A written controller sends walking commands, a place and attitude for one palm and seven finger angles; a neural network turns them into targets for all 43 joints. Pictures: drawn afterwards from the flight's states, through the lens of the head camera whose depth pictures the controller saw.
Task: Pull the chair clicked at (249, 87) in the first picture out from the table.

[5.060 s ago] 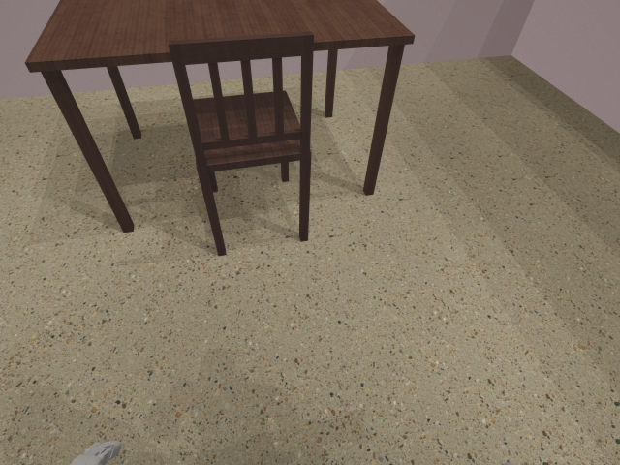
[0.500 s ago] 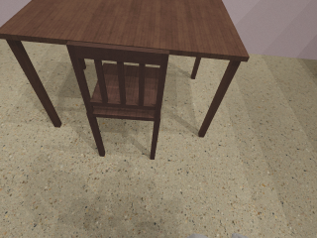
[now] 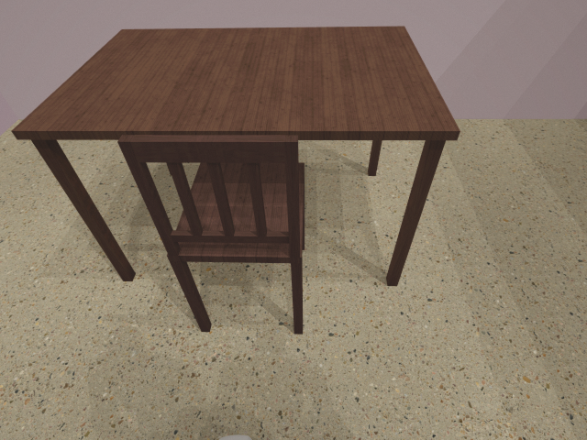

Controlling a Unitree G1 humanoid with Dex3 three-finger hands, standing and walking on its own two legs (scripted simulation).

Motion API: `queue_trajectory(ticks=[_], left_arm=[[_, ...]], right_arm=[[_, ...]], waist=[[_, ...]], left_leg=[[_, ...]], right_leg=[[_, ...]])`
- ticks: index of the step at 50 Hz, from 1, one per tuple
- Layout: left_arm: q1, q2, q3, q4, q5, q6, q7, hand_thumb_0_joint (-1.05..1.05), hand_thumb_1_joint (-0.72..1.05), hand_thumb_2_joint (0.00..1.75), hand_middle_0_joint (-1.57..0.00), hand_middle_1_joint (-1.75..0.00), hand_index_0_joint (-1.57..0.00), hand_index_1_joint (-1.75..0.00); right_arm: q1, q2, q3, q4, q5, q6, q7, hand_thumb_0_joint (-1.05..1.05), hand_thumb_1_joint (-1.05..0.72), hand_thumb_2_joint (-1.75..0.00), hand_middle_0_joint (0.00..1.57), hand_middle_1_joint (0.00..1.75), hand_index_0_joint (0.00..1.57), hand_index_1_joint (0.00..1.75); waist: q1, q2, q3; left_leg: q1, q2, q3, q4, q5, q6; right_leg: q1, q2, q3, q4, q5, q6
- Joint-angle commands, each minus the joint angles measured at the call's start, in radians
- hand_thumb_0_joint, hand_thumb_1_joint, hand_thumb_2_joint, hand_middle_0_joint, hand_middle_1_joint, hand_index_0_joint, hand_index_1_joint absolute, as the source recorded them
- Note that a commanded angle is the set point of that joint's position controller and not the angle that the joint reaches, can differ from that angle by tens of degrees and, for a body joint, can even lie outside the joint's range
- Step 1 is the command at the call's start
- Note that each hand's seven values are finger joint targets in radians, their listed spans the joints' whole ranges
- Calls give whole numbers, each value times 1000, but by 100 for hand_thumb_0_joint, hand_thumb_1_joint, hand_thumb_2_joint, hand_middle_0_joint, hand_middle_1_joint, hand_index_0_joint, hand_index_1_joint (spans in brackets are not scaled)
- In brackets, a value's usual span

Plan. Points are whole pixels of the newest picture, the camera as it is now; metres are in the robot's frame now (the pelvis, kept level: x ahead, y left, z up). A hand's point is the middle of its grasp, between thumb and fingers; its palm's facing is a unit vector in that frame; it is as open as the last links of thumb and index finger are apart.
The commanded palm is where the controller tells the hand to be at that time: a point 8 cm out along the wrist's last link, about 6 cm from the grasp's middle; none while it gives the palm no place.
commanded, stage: take the last steps up to it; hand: left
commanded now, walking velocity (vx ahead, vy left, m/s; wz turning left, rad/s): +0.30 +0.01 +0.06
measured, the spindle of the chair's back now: (222, 200) +0.66 +0.21 -0.10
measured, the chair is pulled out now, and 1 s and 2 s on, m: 0.00 0.00 0.00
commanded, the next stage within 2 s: come to a stop and stand still in 0.38 s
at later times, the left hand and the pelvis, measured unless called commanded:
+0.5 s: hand (160, 431) +0.18 +0.24 -0.18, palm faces +0.08 -0.98 -0.19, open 7.4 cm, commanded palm none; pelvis +0.17 +0.06 -0.01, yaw -1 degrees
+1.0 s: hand (168, 384) +0.26 +0.25 -0.19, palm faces +0.05 -0.97 -0.23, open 7.4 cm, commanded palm none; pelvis +0.18 +0.06 -0.01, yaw +0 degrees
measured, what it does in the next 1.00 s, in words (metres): walks ahead: left foot, then right foot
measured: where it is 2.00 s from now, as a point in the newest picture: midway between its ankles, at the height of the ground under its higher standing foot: outside the picture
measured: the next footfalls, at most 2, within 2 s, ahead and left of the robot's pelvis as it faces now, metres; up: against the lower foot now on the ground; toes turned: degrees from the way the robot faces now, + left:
left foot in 0.26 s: +0.22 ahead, +0.16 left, +0.00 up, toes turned +8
right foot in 0.64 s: +0.30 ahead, -0.07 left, +0.00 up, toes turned -6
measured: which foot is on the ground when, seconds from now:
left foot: up 0.00-0.24, down 0.26-0.70, up 0.72-1.00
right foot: down 0.00-0.26, up 0.28-0.62, down 0.64-1.00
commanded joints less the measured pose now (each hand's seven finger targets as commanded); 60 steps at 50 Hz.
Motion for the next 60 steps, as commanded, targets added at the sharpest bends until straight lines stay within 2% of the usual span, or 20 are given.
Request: queue_trajectory(ticks=[1,8,11,12,13,14,17,20,24,27,30,31,33,38,42,48,49,52,55,60], left_arm=[[76,108,14,-5,3,-34,6,0,90,90,-20,-30,-20,-30],[127,133,21,49,13,-29,14,0,90,90,-20,-30,-20,-30],[110,142,26,57,5,-25,15,0,90,90,-20,-30,-20,-30],[143,109,23,53,-2,-22,11,0,90,90,-20,-30,-20,-30],[185,57,14,40,-18,-21,2,0,90,90,-20,-30,-20,-30],[146,71,18,21,-10,-20,7,0,90,90,-20,-30,-20,-30],[36,62,24,22,-1,-6,-4,0,90,90,-20,-30,-20,-30],[86,20,21,38,8,24,-10,0,90,90,-20,-30,-20,-30],[48,17,20,5,12,45,-11,0,90,90,-20,-30,-20,-30],[-11,18,9,-18,7,46,0,0,90,90,-20,-30,-20,-30],[22,51,9,-1,8,39,9,0,90,90,-20,-30,-20,-30],[25,98,14,-3,10,31,13,0,90,90,-20,-30,-20,-30],[-41,185,17,-27,8,22,17,0,90,90,-20,-30,-20,-30],[-88,200,32,-38,4,35,35,0,90,90,-20,-30,-20,-30],[-126,215,57,-56,13,50,44,0,90,90,-20,-30,-20,-30],[-188,206,60,-78,15,68,36,0,90,90,-20,-30,-20,-30],[-153,234,41,-96,3,54,77,0,90,90,-20,-30,-20,-30],[-124,126,13,-129,-6,87,41,0,90,90,-20,-30,-20,-30],[-123,134,13,-131,14,109,23,0,90,90,-20,-30,-20,-30],[-29,120,-1,-131,14,60,13,0,90,90,-20,-30,-20,-30]], right_arm=[[-107,-22,-2,-92,9,-34,0,0,-90,-90,20,30,20,30],[-236,9,16,-134,15,-58,12,0,-90,-90,20,30,20,30],[-11,-38,4,-62,5,-75,-8,0,-90,-90,20,30,20,30],[125,-126,-13,-29,-5,-82,-20,0,-90,-90,20,30,20,30],[210,-225,-35,-18,-6,-85,-32,0,-90,-90,20,30,20,30],[209,-239,-34,-18,14,-74,-42,0,-90,-90,20,30,20,30],[-35,-94,1,-67,16,-87,-48,0,-90,-90,20,30,20,30],[-83,-41,22,-70,16,-100,-49,0,-90,-90,20,30,20,30],[-108,-54,12,-89,13,-91,-43,0,-90,-90,20,30,20,30],[-125,-51,21,-88,8,-77,-48,0,-90,-90,20,30,20,30],[-130,-60,21,-75,11,-57,-54,0,-90,-90,20,30,20,30],[-116,-46,21,-68,17,-51,-52,0,-90,-90,20,30,20,30],[-45,-4,25,-58,32,-33,-45,0,-90,-90,20,30,20,30],[-59,-23,10,-50,30,6,-57,0,-90,-90,20,30,20,30],[-80,-16,3,-64,32,16,-56,0,-90,-90,20,30,20,30],[9,8,9,-56,27,8,-47,0,-90,-90,20,30,20,30],[15,-83,-10,-131,39,-18,-47,0,-90,-90,20,30,20,30],[-125,-128,-2,-229,6,-19,-46,0,-90,-90,20,30,20,30],[-199,-118,9,-268,6,-6,-39,0,-90,-90,20,30,20,30],[-124,-104,25,-258,14,-20,-38,0,-90,-90,20,30,20,30]], waist=[[16,-140,174],[43,-187,161],[-61,-129,13],[-102,13,-105],[-101,246,-225],[-97,194,-243],[-20,57,33],[40,84,53],[52,58,84],[45,63,99],[61,21,42],[59,-43,19],[4,-154,13],[33,-214,-74],[48,-115,-106],[3,-185,-97],[-49,-37,-279],[35,295,-61],[41,177,212],[44,-65,186]], left_leg=[[-180,47,9,0,89,-23],[-9,13,88,-306,72,16],[323,-49,103,-489,138,42],[561,86,-40,-497,226,77],[761,353,-411,-601,371,182],[731,406,-490,-683,395,225],[345,320,-262,-764,272,191],[214,239,-75,-787,382,154],[165,224,-33,-831,238,171],[162,228,-27,-768,378,160],[223,175,6,-615,399,86],[231,120,26,-555,288,34],[196,13,45,-495,-46,-26],[168,-11,9,-207,-267,-49],[117,-22,-31,-116,-277,-57],[291,-37,20,-456,-46,-52],[291,-12,67,-564,0,-63],[218,202,-144,-690,167,56],[-106,179,-191,-817,-216,102],[45,97,-140,-690,-200,63]], right_leg=[[-41,-250,136,-215,223,-98],[-32,-239,75,-117,477,-98],[-44,-186,23,214,648,-62],[-189,-123,-3,442,406,-27],[-435,19,-41,741,-208,12],[-484,12,81,896,-299,-10],[-505,-94,106,940,-113,0],[-401,-102,86,796,-49,23],[-370,-103,62,581,-5,38],[-296,-88,59,397,36,48],[-159,-57,33,155,194,55],[-125,-94,103,83,373,47],[-134,-274,267,92,761,-63],[-59,-341,290,67,995,-188],[-16,-353,271,67,912,-214],[-161,-260,210,54,422,-113],[31,-256,217,252,742,-75],[-291,-49,27,342,-70,9],[-300,-13,78,515,-103,7],[-265,-36,163,139,-11,-13]])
